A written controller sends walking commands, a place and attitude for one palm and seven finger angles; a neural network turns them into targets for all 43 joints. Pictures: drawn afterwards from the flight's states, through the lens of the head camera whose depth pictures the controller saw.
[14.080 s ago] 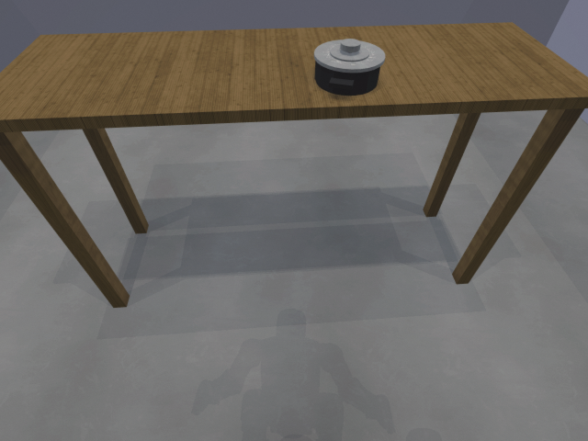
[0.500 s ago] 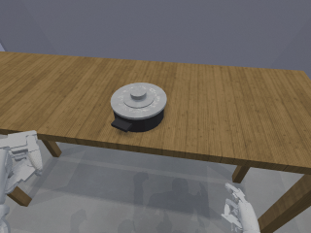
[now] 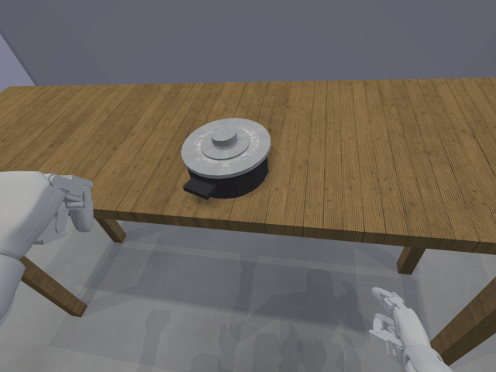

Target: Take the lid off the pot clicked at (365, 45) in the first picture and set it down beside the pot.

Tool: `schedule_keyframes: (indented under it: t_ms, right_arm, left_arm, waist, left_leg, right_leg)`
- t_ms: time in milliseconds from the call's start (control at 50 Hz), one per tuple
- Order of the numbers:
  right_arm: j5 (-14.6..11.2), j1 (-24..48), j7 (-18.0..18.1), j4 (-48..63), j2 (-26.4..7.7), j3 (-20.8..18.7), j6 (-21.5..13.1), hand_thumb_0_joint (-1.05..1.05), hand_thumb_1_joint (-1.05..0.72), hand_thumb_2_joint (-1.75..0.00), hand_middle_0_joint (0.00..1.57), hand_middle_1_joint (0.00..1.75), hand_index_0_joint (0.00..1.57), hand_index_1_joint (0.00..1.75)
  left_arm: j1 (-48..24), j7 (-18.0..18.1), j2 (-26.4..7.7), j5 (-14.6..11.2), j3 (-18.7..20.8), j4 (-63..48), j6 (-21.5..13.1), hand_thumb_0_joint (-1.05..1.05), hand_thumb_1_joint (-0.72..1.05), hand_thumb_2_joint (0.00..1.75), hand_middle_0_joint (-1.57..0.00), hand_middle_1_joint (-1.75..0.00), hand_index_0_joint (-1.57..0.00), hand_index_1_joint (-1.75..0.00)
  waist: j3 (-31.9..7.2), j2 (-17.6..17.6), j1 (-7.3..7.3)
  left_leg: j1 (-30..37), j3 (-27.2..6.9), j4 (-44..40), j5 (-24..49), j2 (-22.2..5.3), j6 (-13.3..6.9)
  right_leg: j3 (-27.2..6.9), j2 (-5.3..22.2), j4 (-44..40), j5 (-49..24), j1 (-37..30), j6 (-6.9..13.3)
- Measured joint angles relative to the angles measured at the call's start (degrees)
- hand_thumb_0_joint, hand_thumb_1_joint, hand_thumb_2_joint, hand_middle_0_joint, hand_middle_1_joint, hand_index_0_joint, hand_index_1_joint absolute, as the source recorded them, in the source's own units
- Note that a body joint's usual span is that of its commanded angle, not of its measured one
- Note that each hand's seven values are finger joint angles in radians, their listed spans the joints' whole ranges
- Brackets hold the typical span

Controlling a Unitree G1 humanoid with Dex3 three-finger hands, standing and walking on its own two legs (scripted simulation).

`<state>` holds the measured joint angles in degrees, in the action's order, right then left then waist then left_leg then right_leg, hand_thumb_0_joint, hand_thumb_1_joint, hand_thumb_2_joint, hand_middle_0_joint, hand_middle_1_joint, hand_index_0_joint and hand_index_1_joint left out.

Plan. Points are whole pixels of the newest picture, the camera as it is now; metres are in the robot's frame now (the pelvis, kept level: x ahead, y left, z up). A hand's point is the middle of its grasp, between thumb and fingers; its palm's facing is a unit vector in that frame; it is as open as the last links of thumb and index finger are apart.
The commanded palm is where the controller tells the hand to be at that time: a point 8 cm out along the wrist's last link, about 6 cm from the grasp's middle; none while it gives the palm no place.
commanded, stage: reach forward and open the fingers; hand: left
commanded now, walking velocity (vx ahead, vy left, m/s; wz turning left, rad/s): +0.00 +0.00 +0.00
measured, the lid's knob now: (223, 135) +0.46 +0.11 +0.16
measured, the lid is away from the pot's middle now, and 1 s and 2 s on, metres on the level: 0.00 0.00 0.00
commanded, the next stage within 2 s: move the open hand above the knob in 0.76 s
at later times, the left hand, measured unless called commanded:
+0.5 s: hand (68, 205) +0.25 +0.26 +0.21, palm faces -0.09 +0.08 -0.99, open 8.0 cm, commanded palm +0.22 +0.25 +0.27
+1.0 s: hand (106, 190) +0.28 +0.23 +0.20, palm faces -0.10 +0.03 -0.99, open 9.9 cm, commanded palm +0.26 +0.23 +0.29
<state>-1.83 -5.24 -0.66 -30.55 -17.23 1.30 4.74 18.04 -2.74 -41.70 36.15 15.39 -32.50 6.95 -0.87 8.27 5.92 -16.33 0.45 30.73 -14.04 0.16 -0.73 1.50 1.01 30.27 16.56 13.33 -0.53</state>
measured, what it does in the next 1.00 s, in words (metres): stands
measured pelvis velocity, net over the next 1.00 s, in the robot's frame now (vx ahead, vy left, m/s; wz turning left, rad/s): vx -0.03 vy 0.01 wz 0.01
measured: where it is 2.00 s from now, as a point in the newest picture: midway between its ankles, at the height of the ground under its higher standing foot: outside the picture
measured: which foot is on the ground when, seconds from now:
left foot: down 0.00-1.00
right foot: down 0.00-1.00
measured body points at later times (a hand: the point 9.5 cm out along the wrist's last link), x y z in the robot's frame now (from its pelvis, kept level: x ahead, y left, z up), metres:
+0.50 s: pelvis -0.03 +0.00 +0.01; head -0.03 -0.05 +0.45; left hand +0.25 +0.26 +0.26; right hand +0.20 -0.21 -0.08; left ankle +0.03 +0.11 -0.73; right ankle +0.00 -0.12 -0.73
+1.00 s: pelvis -0.03 +0.01 +0.00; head -0.04 -0.04 +0.45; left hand +0.28 +0.22 +0.26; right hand +0.19 -0.21 -0.09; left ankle +0.03 +0.11 -0.73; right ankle +0.00 -0.12 -0.73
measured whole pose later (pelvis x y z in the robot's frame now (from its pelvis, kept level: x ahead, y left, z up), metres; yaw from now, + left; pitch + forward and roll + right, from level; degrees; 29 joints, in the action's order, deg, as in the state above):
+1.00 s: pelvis -0.03 +0.01 +0.00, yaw +1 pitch -3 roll +0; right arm -3.8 -6.8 0.3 -32.5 -16.7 2.4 1.2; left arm -20.1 -27.5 -40.1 42.5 -3.2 -6.4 6.2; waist 1.4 7.2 3.7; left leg -14.3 0.3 25.5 -8.5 1.7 -1.6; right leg 1.6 2.5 28.0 12.8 12.4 -0.9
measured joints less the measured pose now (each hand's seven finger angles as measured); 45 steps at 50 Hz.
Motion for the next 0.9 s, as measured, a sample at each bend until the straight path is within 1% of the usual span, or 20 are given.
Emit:
schedule_keyframes:
  t_ms: [60,120,180,220,280,340,400,460,520,560,600,660,720,760,820,860,900]
  right_arm:
    - [-0.9,0.4,0.1,-0.1,-0.2,0.1,-0.3,0.01,-0.90,-0.90,0.20,0.30,0.20,0.30]
    - [-1.0,0.3,0.5,-0.3,0.0,0.2,-1.1,0.01,-0.90,-0.90,0.20,0.30,0.20,0.30]
    - [-1.1,0.4,0.9,-0.8,0.2,0.6,-1.6,0.01,-0.90,-0.90,0.20,0.30,0.20,0.30]
    - [-1.2,0.6,1.3,-1.2,0.3,0.9,-1.5,0.01,-0.90,-0.90,0.20,0.30,0.20,0.30]
    - [-1.5,1.0,1.2,-1.3,0.5,1.2,-1.5,0.01,-0.90,-0.90,0.20,0.30,0.20,0.30]
    - [-1.6,0.5,1.0,-1.0,0.4,1.0,-2.1,0.01,-0.90,-0.90,0.20,0.30,0.20,0.30]
    - [-1.4,-0.2,1.2,-1.1,0.3,0.9,-2.7,0.01,-0.90,-0.90,0.20,0.30,0.20,0.30]
    - [-1.3,-0.4,1.7,-1.9,0.3,1.2,-2.9,0.01,-0.90,-0.90,0.20,0.30,0.20,0.30]
    - [-1.4,-0.8,1.9,-2.5,0.3,1.1,-2.9,0.01,-0.90,-0.90,0.20,0.30,0.20,0.30]
    - [-1.6,-1.4,1.5,-2.3,0.3,0.8,-3.2,0.01,-0.90,-0.90,0.20,0.30,0.20,0.30]
    - [-1.7,-2.1,1.1,-2.1,0.1,0.5,-3.3,0.01,-0.90,-0.90,0.20,0.30,0.20,0.30]
    - [-1.8,-2.5,0.9,-2.0,0.0,0.4,-3.6,0.01,-0.90,-0.90,0.20,0.30,0.20,0.30]
    - [-1.5,-2.3,1.5,-2.5,0.2,0.8,-3.6,0.01,-0.90,-0.90,0.20,0.30,0.20,0.30]
    - [-1.4,-2.0,1.8,-2.7,0.4,0.9,-3.8,0.01,-0.90,-0.90,0.20,0.30,0.20,0.30]
    - [-1.6,-2.0,1.6,-2.7,0.7,0.8,-3.8,0.01,-0.90,-0.90,0.20,0.30,0.20,0.30]
    - [-1.9,-2.2,0.9,-2.3,0.6,0.6,-3.6,0.01,-0.90,-0.90,0.20,0.30,0.20,0.30]
    - [-2.3,-2.4,0.4,-1.8,0.5,0.5,-3.1,0.01,-0.90,-0.90,0.20,0.30,0.20,0.30]
  left_arm:
    - [-3.3,-4.5,0.1,1.1,-2.0,3.3,0.7,0.01,0.57,1.14,-1.24,-1.09,-1.25,-1.09]
    - [-6.0,-9.0,-0.1,1.7,-4.1,4.6,0.4,0.01,0.48,1.20,-1.22,-0.98,-1.22,-0.98]
    - [-8.9,-12.7,-1.6,2.4,-5.8,5.5,-0.5,0.01,0.38,1.26,-1.19,-0.88,-1.20,-0.88]
    - [-11.8,-14.7,-2.9,2.8,-6.5,7.9,-1.0,0.00,0.30,1.30,-1.17,-0.81,-1.18,-0.81]
    - [-16.0,-17.7,-3.9,3.1,-6.6,11.9,-0.6,0.00,0.20,1.37,-1.14,-0.70,-1.15,-0.70]
    - [-18.3,-20.2,-3.0,2.6,-6.9,13.1,-0.1,0.00,0.09,1.43,-1.10,-0.60,-1.11,-0.60]
    - [-19.8,-22.2,-2.1,2.4,-8.7,13.0,-1.2,0.00,-0.01,1.49,-1.07,-0.49,-1.07,-0.49]
    - [-22.9,-23.1,-3.8,3.2,-10.3,15.4,-3.0,0.00,-0.12,1.56,-1.03,-0.39,-1.04,-0.39]
    - [-28.0,-23.5,-5.0,3.4,-10.6,20.4,-2.9,0.00,-0.22,1.62,-1.00,-0.28,-1.00,-0.28]
    - [-29.5,-23.7,-4.3,3.0,-9.5,22.0,-2.0,0.00,-0.27,1.65,-0.97,-0.23,-0.98,-0.23]
    - [-29.6,-24.1,-2.7,2.7,-9.3,22.0,-1.2,0.00,-0.31,1.68,-0.95,-0.19,-0.96,-0.19]
    - [-28.8,-24.6,-0.9,3.4,-11.1,20.7,-1.8,0.00,-0.34,1.70,-0.93,-0.14,-0.93,-0.14]
    - [-31.1,-24.8,-2.0,4.8,-13.8,21.8,-3.3,0.00,-0.36,1.71,-0.92,-0.12,-0.92,-0.12]
    - [-34.0,-24.4,-3.4,5.2,-14.3,23.7,-3.7,0.00,-0.37,1.71,-0.91,-0.11,-0.92,-0.11]
    - [-37.7,-23.8,-3.7,4.6,-12.8,26.9,-2.5,0.00,-0.38,1.71,-0.90,-0.10,-0.91,-0.10]
    - [-37.9,-23.8,-2.4,4.3,-11.2,27.9,-1.1,0.00,-0.38,1.70,-0.89,-0.09,-0.90,-0.09]
    - [-37.6,-24.3,-0.7,4.7,-12.0,28.0,0.3,0.00,-0.38,1.69,-0.89,-0.09,-0.89,-0.09]
  waist:
    - [-0.2,0.5,0.03]
    - [-0.5,0.5,0.12]
    - [-0.4,0.4,0.09]
    - [-0.1,0.2,-0.04]
    - [0.7,0.2,-0.42]
    - [1.3,0.2,-0.77]
    - [1.4,0.2,-1.01]
    - [1.9,-0.2,-1.35]
    - [2.4,-0.7,-1.56]
    - [2.5,-0.6,-1.83]
    - [2.1,-0.5,-1.95]
    - [1.9,-0.4,-2.17]
    - [2.3,-0.9,-2.25]
    - [2.8,-1.2,-2.33]
    - [2.5,-1.3,-2.29]
    - [1.8,-1.0,-2.38]
    - [1.3,-0.7,-2.22]
  left_leg:
    - [0.4,-0.4,-0.9,0.7,0.2,-0.1]
    - [1.2,-0.8,-2.1,1.4,0.4,-0.1]
    - [2.0,-1.1,-3.0,2.0,0.5,-0.1]
    - [2.3,-1.3,-3.6,2.5,0.5,0.0]
    - [2.5,-1.4,-4.3,3.4,0.4,0.0]
    - [2.4,-1.3,-5.0,4.2,0.4,-0.1]
    - [2.4,-1.1,-5.4,4.7,0.5,-0.3]
    - [2.4,-1.0,-5.4,5.0,0.6,-0.4]
    - [2.3,-1.0,-5.6,5.4,0.7,-0.4]
    - [2.1,-0.8,-5.6,5.6,0.8,-0.5]
    - [2.0,-0.5,-5.8,5.8,0.9,-0.6]
    - [2.1,-0.2,-5.6,5.7,1.1,-0.8]
    - [2.4,-0.1,-5.5,5.7,1.3,-0.9]
    - [2.4,-0.2,-5.3,5.7,1.2,-0.8]
    - [2.2,-0.2,-5.5,5.9,1.3,-0.8]
    - [1.9,-0.1,-5.5,5.9,1.2,-0.8]
    - [1.8,0.1,-5.6,5.9,1.3,-0.8]
  right_leg:
    - [0.4,0.2,-0.9,-0.5,-0.5,-0.1]
    - [0.8,0.4,-2.0,-1.0,-1.4,-0.1]
    - [1.2,0.4,-3.0,-1.6,-2.4,0.0]
    - [1.4,0.3,-3.7,-2.1,-2.9,0.0]
    - [1.5,0.2,-4.5,-3.0,-3.1,0.1]
    - [1.3,0.2,-5.1,-3.8,-2.9,0.1]
    - [1.1,0.4,-5.3,-4.2,-2.7,-0.1]
    - [1.0,0.5,-5.0,-4.4,-2.6,-0.2]
    - [1.0,0.6,-4.8,-4.6,-2.3,-0.1]
    - [0.9,0.6,-4.6,-4.8,-2.0,-0.2]
    - [0.6,0.8,-4.6,-4.9,-1.8,-0.3]
    - [0.3,1.0,-4.2,-4.8,-1.7,-0.5]
    - [0.1,1.2,-3.6,-4.5,-1.7,-0.5]
    - [0.3,1.2,-3.3,-4.4,-1.7,-0.4]
    - [0.2,1.2,-3.3,-4.6,-1.3,-0.4]
    - [0.1,1.1,-3.4,-4.6,-1.0,-0.4]
    - [0.0,1.2,-3.3,-4.6,-0.8,-0.5]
